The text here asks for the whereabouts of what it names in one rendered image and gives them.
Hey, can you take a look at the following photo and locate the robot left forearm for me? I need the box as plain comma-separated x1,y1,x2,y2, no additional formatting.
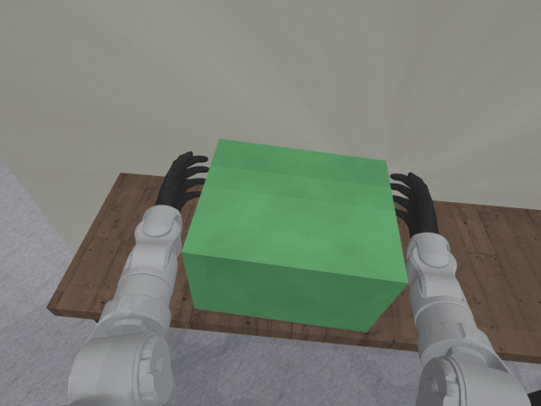
68,205,183,404

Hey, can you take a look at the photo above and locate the robot right forearm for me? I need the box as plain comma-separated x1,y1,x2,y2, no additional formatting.
406,233,532,406

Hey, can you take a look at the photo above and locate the robot right upper arm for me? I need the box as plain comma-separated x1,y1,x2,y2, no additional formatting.
415,356,530,406

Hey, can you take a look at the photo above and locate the robot left upper arm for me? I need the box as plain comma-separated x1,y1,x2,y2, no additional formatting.
60,332,173,406

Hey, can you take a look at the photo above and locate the left robot hand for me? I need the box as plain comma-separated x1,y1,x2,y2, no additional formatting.
155,151,209,213

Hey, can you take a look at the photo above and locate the right robot hand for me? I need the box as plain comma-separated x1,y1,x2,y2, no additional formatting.
390,173,439,238

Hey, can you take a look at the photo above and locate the carton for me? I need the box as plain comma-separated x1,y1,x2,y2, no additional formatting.
182,139,408,332

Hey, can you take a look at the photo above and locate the table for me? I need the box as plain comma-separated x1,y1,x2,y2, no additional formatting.
46,173,541,406

